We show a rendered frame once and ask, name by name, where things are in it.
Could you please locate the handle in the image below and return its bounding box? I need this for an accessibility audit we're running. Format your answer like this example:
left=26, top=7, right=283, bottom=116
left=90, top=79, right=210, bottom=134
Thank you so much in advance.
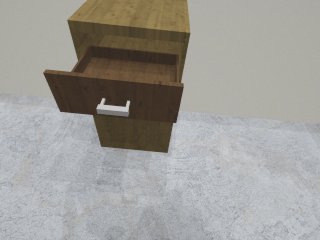
left=96, top=98, right=130, bottom=117

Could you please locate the cabinet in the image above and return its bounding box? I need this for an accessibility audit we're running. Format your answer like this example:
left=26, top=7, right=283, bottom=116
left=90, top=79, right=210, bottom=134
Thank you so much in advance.
left=67, top=0, right=191, bottom=153

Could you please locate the drawer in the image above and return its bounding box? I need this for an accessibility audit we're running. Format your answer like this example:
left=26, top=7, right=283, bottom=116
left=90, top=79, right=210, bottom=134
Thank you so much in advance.
left=43, top=45, right=184, bottom=123

